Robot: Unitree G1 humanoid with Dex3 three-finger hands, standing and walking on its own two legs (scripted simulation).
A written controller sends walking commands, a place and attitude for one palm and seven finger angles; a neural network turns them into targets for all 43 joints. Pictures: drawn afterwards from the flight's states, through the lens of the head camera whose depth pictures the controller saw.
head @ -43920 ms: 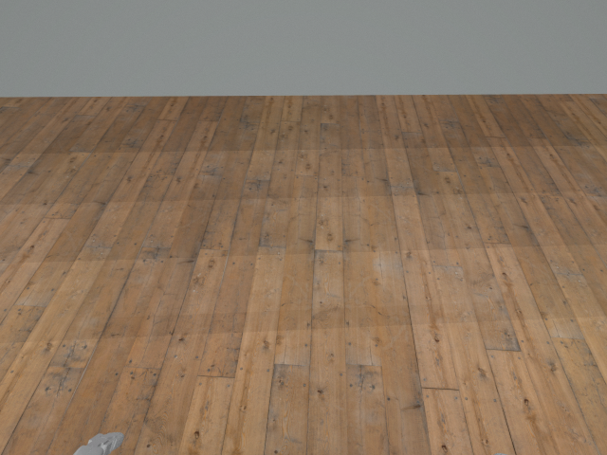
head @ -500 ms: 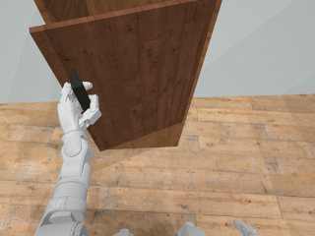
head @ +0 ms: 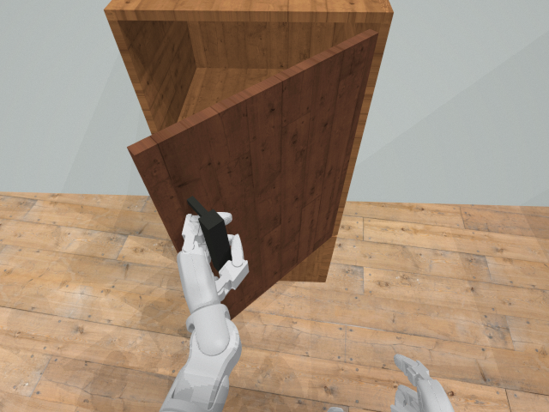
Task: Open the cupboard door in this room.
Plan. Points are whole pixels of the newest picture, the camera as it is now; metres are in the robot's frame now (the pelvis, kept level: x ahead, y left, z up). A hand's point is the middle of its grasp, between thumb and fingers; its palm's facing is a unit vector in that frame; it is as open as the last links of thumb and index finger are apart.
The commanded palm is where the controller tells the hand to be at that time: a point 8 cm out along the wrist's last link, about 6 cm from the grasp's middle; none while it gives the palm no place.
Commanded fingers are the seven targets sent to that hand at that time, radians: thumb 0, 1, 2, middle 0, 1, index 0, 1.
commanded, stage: open thumb and fingers to let go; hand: left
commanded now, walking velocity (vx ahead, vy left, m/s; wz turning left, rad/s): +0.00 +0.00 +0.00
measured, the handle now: (209, 236) +0.35 +0.11 +0.06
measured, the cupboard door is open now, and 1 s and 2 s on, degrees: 44 43 44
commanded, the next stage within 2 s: slide the hand sideways off the handle in 0.80 s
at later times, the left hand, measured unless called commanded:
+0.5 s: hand (232, 257) +0.32 +0.08 +0.06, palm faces +0.37 -0.93 +0.00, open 12.5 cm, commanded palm +0.28 +0.13 +0.06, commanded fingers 0.00 -0.50 0.30 -0.26 -0.95 -0.26 -0.95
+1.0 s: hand (228, 266) +0.31 +0.08 +0.06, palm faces +0.17 -0.98 -0.08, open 15.3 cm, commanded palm +0.28 +0.12 +0.06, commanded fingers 0.00 -0.50 0.30 -0.15 -0.30 -0.15 -0.30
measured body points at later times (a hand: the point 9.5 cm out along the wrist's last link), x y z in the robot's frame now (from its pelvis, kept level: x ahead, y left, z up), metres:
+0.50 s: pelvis -0.02 -0.01 +0.00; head +0.02 -0.03 +0.45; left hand +0.29 +0.12 +0.06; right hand +0.13 -0.23 -0.12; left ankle -0.02 +0.15 -0.69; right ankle +0.01 -0.11 -0.69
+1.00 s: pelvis -0.03 +0.02 -0.01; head +0.01 +0.01 +0.44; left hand +0.29 +0.13 +0.06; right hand +0.13 -0.20 -0.12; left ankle -0.02 +0.15 -0.69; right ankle +0.01 -0.11 -0.69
